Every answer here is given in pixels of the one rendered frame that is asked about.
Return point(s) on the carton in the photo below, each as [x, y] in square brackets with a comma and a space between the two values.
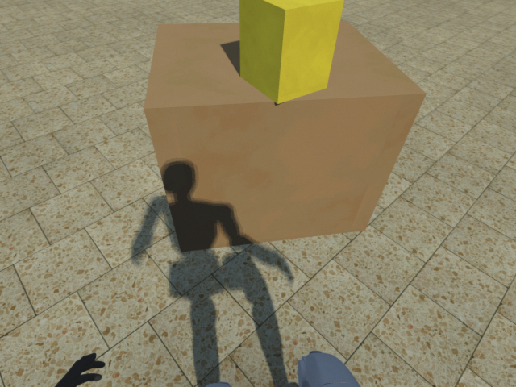
[287, 46]

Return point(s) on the pedestal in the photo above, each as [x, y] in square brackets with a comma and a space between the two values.
[238, 168]

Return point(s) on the robot right thigh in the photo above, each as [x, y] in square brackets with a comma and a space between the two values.
[324, 370]

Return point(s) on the robot left hand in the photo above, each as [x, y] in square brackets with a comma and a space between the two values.
[73, 377]

